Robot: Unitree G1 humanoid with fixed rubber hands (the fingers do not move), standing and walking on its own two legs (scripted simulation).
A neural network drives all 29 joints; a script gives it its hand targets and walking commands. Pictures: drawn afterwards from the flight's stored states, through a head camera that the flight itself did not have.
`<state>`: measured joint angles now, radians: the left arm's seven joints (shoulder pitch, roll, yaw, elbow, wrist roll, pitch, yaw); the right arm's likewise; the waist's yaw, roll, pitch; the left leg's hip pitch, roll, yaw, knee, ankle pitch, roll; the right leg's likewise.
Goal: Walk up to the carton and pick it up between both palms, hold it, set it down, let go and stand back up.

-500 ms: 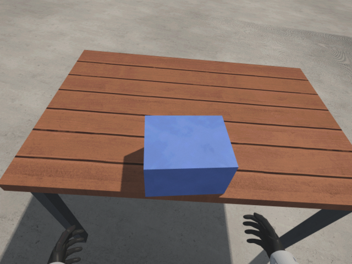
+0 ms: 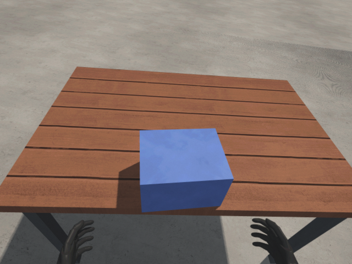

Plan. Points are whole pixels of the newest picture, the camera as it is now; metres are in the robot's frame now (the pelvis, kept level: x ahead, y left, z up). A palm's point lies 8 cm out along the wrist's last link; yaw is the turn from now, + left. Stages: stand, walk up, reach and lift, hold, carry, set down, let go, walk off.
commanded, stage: reach and lift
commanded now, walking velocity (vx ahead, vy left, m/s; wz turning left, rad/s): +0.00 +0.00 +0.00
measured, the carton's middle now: (180, 168) +0.39 +0.00 -0.02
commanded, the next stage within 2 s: none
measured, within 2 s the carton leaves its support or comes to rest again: neither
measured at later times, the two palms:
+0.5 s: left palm (78, 241) +0.18 +0.21 -0.01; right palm (287, 246) +0.18 -0.23 +0.00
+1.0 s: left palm (78, 198) +0.24 +0.22 +0.04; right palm (281, 198) +0.27 -0.23 +0.05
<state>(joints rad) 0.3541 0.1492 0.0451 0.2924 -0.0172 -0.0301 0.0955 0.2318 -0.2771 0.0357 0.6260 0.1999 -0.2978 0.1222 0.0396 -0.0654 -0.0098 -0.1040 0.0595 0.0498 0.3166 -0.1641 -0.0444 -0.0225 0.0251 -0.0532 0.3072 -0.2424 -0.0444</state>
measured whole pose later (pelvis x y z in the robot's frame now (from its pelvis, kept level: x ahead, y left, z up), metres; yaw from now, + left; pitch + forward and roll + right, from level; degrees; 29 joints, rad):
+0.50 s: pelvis -0.01 +0.00 +0.00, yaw -1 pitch -2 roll +1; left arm 0.28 0.15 -0.01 0.25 -0.11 -0.16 0.15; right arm 0.22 -0.28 0.03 0.45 0.29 -0.29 0.12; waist 0.04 -0.05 -0.02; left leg -0.13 0.06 0.07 0.32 -0.15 -0.05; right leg -0.09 0.02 -0.03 0.38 -0.25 -0.05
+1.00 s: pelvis -0.01 +0.00 +0.00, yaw -2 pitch +0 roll +0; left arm 0.06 0.13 0.11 0.11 -0.07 0.17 0.10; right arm -0.08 -0.36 0.06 0.45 0.37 -0.09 0.08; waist 0.04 -0.04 -0.03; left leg -0.14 0.07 0.08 0.28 -0.13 -0.04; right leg -0.09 0.03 -0.02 0.31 -0.21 -0.04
